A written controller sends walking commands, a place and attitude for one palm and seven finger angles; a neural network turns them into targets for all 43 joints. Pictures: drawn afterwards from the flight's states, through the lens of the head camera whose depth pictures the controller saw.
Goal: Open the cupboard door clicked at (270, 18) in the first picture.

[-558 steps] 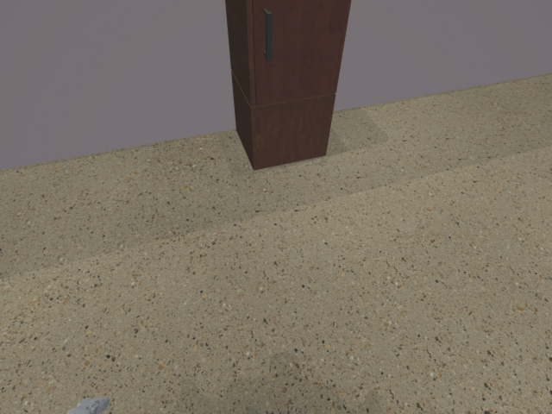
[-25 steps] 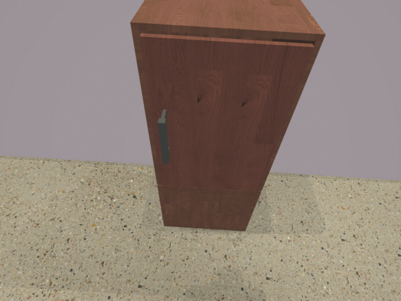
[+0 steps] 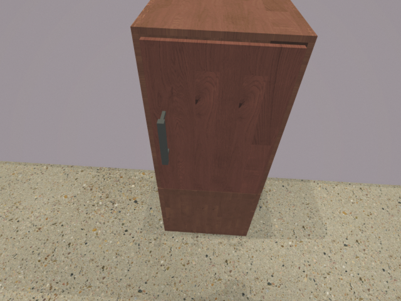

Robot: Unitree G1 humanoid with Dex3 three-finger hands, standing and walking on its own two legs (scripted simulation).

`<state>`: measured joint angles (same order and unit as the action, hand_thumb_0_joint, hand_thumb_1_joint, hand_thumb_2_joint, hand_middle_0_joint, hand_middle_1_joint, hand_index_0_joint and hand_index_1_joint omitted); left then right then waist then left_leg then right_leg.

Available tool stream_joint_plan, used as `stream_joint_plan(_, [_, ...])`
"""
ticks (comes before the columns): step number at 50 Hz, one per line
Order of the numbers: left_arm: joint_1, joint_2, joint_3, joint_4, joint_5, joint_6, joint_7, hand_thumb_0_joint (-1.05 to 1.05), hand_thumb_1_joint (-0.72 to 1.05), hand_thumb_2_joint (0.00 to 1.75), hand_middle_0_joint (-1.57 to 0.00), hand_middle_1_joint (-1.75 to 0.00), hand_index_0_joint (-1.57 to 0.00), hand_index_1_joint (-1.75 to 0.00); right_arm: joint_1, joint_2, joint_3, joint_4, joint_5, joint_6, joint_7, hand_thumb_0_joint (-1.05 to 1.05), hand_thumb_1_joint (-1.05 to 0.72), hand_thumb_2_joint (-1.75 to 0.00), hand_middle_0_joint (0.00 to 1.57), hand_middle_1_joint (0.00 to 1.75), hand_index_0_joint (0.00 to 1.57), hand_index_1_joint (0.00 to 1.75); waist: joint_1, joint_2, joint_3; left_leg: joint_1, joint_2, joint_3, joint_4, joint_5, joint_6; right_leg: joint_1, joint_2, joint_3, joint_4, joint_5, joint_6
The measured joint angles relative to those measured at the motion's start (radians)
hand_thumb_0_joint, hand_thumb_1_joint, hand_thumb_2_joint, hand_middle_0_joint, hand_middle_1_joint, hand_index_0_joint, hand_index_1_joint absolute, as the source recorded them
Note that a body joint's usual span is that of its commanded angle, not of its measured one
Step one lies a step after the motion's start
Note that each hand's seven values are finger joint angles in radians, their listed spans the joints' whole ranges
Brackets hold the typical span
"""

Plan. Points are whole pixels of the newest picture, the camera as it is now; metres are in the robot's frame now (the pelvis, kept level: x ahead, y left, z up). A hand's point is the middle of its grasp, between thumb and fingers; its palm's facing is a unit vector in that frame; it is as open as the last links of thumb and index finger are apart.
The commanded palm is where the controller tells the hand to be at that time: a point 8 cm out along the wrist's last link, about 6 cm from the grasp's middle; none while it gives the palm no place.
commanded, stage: look again from close up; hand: left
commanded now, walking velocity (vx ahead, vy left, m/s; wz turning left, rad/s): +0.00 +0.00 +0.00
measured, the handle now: (164, 139) +0.58 +0.14 -0.04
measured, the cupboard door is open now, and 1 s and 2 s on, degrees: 0 0 0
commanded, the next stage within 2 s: shuffle to correct the standing spot in 0.08 s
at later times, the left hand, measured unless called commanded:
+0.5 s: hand out of the picture -0.04 +0.14 -0.18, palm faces +0.05 -0.99 -0.15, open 7.4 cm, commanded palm none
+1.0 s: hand out of the picture +0.02 +0.16 -0.18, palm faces +0.00 -0.98 -0.20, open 7.3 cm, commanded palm none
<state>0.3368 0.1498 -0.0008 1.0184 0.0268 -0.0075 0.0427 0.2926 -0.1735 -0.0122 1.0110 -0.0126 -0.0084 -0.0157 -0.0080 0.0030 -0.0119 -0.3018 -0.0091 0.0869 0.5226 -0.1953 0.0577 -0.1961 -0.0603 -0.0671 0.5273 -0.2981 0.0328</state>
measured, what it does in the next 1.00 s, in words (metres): stands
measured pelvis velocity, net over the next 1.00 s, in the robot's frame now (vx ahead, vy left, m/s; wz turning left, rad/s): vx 0.01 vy -0.02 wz -0.01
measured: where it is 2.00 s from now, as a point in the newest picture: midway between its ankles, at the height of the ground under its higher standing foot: outside the picture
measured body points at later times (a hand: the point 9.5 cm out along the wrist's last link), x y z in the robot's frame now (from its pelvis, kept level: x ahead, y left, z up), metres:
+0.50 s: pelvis +0.01 -0.02 +0.00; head +0.00 -0.01 +0.45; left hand -0.04 +0.19 -0.16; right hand +0.00 -0.25 -0.15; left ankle +0.06 +0.08 -0.73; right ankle -0.01 -0.14 -0.73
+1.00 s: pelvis +0.01 -0.02 +0.00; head +0.02 -0.01 +0.45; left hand +0.02 +0.21 -0.16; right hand +0.04 -0.25 -0.15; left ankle +0.06 +0.08 -0.73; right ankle -0.01 -0.14 -0.73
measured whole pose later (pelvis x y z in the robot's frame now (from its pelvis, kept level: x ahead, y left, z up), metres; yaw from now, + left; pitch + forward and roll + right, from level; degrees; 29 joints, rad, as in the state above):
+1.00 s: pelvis +0.01 -0.02 +0.00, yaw +0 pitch -1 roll -2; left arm 0.31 0.15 0.00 1.02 0.03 0.00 0.05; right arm 0.25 -0.17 -0.03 0.99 -0.01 0.00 -0.02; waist -0.02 0.02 0.03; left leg -0.34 0.04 0.07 0.59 -0.24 0.03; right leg -0.21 -0.01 -0.07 0.54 -0.32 0.00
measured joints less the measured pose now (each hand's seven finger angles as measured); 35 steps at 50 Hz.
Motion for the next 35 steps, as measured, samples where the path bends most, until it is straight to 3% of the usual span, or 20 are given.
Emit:
stream_joint_plan(13, [0.002, 0.017, -0.001, -0.003, -0.001, 0.004, -0.008, 0.00, 0.91, 0.90, -0.20, -0.30, -0.20, -0.30, -0.003, 0.014, 0.007, 0.026, -0.001, -0.001, 0.002, 0.00, -0.92, -0.89, 0.20, 0.30, 0.20, 0.30, 0.001, -0.031, 0.001, 0.002, 0.018, -0.013, -0.024, 0.021, -0.015, 0.011, 0.021, -0.011, -0.040, 0.027, -0.014])
stream_joint_plan(21, [0.061, 0.012, 0.018, 0.014, 0.010, 0.023, -0.026, 0.00, 0.91, 0.90, -0.19, -0.30, -0.20, -0.30, 0.032, 0.034, -0.009, 0.043, -0.009, 0.016, -0.002, 0.00, -0.91, -0.89, 0.20, 0.30, 0.20, 0.30, 0.003, -0.032, -0.005, -0.018, 0.028, -0.016, -0.008, 0.004, -0.021, -0.015, 0.035, -0.008, -0.012, -0.010, -0.043])
stream_joint_plan(27, [0.118, 0.000, 0.026, 0.033, 0.005, 0.009, -0.025, 0.00, 0.91, 0.90, -0.19, -0.30, -0.20, -0.30, 0.054, 0.039, -0.011, 0.053, -0.006, 0.011, -0.004, 0.00, -0.91, -0.89, 0.20, 0.30, 0.20, 0.30, 0.015, -0.020, -0.005, -0.039, 0.050, -0.033, 0.064, -0.081, -0.030, 0.002, 0.058, -0.021, -0.022, -0.011, -0.046])
stream_joint_plan(35, [0.097, -0.034, 0.004, 0.094, -0.007, 0.000, -0.004, 0.00, 0.91, 0.90, -0.19, -0.30, -0.20, -0.30, 0.019, 0.052, 0.012, 0.102, 0.008, -0.016, -0.028, 0.01, -0.94, -0.89, 0.20, 0.30, 0.20, 0.30, 0.023, -0.042, 0.017, 0.027, 0.039, -0.024, 0.015, -0.048, -0.038, 0.061, 0.050, -0.018, -0.051, -0.021, -0.033])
